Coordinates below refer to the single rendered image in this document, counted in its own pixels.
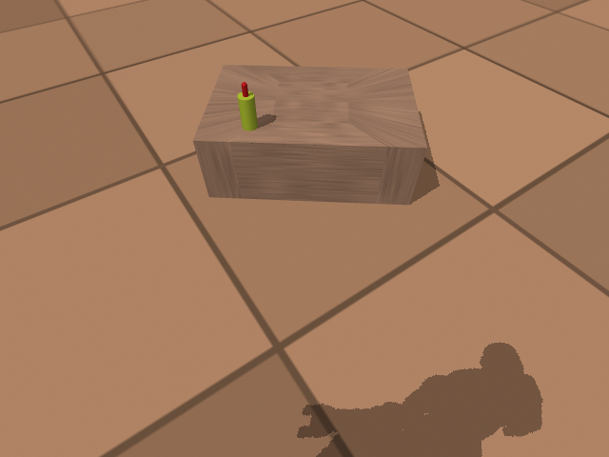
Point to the bottle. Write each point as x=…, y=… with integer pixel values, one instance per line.
x=247, y=109

